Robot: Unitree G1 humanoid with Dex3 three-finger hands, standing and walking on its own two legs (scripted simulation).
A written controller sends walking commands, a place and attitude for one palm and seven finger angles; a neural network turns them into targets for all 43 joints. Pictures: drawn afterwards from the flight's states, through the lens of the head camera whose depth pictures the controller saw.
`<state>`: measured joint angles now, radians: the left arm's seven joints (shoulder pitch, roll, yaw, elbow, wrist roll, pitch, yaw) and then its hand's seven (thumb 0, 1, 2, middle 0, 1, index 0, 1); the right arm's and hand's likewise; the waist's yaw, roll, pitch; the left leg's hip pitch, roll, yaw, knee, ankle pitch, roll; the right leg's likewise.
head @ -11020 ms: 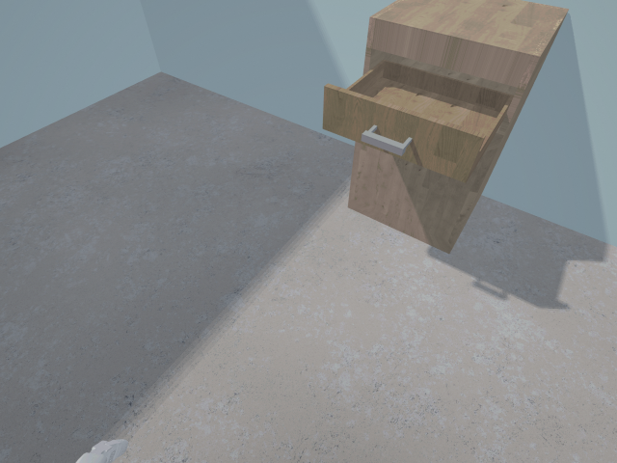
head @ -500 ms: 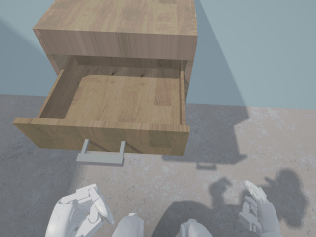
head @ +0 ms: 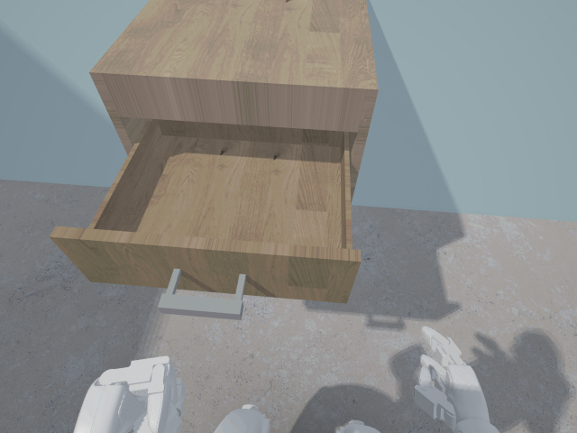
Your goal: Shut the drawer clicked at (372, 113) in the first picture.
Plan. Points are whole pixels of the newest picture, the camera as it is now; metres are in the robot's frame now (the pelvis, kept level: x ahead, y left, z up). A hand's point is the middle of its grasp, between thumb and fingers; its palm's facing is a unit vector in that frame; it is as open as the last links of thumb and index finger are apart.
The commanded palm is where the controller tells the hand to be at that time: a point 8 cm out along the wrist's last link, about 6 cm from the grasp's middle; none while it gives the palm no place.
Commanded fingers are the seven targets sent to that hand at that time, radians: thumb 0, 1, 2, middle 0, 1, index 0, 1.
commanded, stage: raise the hand and make a fist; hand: left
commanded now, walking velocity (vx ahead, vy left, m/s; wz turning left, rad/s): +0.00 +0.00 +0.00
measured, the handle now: (205, 292) +0.32 +0.16 -0.02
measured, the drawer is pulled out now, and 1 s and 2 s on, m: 0.28 0.28 0.28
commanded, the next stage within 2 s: bring the fist close to the handle in 0.32 s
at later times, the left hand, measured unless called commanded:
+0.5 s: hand (197, 413) +0.14 +0.11 +0.08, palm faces -0.01 -1.00 +0.02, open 3.3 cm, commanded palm +0.11 +0.17 +0.07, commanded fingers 0.00 0.90 0.90 -1.40 -1.60 -1.40 -1.60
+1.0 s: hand (210, 389) +0.18 +0.11 +0.02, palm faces +0.00 -1.00 -0.01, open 3.3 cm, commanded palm +0.15 +0.17 +0.02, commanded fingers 0.00 0.90 0.90 -1.40 -1.60 -1.40 -1.60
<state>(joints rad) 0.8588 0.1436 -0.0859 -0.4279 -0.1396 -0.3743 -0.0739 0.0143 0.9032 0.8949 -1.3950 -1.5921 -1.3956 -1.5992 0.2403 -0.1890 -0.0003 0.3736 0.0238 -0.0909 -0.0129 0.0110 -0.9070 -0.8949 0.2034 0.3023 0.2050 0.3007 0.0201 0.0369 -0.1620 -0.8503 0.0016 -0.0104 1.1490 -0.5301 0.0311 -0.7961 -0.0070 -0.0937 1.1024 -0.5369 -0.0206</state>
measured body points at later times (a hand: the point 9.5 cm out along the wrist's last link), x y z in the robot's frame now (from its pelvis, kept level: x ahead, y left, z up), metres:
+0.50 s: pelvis +0.00 +0.00 +0.00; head +0.05 +0.00 +0.44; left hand +0.14 +0.16 +0.08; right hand +0.20 -0.22 -0.06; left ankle +0.02 +0.10 -0.65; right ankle +0.01 -0.11 -0.65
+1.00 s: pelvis +0.00 -0.01 -0.03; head +0.07 -0.01 +0.41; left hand +0.17 +0.17 +0.02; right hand +0.19 -0.24 -0.10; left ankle +0.02 +0.10 -0.65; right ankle +0.01 -0.11 -0.65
